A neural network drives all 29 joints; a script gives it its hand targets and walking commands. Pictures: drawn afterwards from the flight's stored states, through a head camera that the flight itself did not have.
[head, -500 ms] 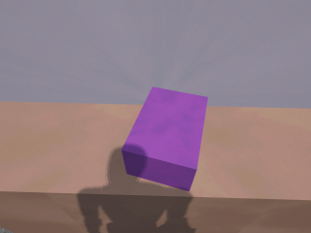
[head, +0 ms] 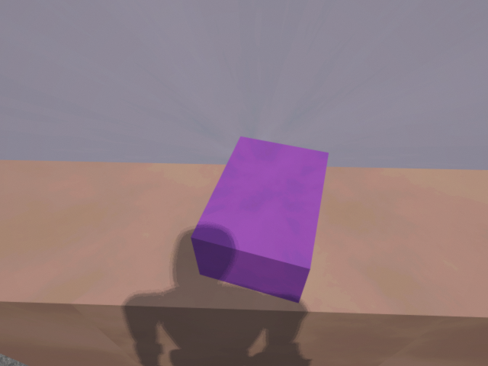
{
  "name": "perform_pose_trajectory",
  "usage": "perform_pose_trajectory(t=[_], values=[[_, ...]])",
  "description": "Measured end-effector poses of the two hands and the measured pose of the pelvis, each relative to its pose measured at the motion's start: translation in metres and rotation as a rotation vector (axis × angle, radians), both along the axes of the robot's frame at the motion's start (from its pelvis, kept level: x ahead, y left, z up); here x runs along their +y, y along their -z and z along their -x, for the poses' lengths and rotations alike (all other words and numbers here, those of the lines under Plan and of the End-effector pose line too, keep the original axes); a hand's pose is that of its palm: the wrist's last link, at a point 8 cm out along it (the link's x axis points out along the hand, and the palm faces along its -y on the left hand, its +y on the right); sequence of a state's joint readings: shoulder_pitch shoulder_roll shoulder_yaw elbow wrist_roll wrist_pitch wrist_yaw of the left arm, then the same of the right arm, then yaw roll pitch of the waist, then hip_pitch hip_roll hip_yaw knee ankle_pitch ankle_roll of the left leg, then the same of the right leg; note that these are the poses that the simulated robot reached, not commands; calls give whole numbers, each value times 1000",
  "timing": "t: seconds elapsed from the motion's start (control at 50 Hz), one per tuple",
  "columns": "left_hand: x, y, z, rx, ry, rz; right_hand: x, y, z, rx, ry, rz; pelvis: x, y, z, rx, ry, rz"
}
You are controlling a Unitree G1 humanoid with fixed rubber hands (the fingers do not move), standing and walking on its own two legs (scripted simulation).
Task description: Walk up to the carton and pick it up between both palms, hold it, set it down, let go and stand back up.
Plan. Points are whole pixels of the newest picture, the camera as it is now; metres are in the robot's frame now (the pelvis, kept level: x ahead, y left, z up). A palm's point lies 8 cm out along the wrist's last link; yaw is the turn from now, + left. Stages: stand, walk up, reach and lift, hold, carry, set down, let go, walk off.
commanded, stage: stand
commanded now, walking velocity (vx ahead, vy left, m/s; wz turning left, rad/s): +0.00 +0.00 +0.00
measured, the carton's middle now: (266, 211) +0.46 -0.03 -0.04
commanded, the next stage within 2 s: none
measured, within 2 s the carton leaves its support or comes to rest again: neither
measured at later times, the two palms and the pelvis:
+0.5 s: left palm out of the picture -0.01 +0.23 -0.14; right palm out of the picture +0.01 -0.23 -0.14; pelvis +0.00 -0.01 +0.00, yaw +0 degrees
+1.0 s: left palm out of the picture -0.02 +0.23 -0.14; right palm out of the picture +0.00 -0.23 -0.14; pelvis +0.00 +0.00 +0.00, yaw +0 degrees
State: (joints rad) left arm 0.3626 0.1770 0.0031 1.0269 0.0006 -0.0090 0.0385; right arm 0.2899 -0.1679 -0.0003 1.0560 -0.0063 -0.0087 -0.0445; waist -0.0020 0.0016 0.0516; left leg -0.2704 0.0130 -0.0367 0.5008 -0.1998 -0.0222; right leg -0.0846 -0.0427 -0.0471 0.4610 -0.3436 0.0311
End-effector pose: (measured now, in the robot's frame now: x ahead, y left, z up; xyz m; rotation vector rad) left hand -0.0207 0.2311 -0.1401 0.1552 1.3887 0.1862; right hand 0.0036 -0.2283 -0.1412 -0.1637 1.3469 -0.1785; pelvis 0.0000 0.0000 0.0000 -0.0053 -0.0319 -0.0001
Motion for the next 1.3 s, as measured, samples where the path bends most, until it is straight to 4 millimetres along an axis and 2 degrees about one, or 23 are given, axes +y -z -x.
perform_pose_trajectory(t=[0.5,0.9,1.3], values=[[-4,0,-9,-23,-15,-4,-6,0,-11,-15,-15,4,-5,0,-3,-4,-3,0],[-2,1,-1,2,-10,5,-2,-2,4,24,-7,7,-2,-1,1,1,-3,2],[2,2,1,-3,-10,6,5,-2,3,11,-6,1,3,-1,3,1,-3,2]])
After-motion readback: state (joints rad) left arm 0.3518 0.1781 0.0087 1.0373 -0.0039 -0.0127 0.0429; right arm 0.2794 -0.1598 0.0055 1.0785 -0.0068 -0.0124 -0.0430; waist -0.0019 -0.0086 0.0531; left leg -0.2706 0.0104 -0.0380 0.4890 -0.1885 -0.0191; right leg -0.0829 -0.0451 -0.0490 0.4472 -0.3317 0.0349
